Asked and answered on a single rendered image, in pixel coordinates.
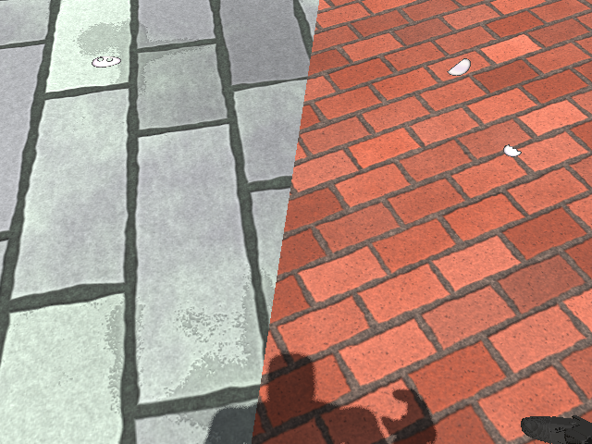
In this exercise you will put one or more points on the robot right hand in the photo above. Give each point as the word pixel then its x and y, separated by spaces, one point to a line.
pixel 558 430

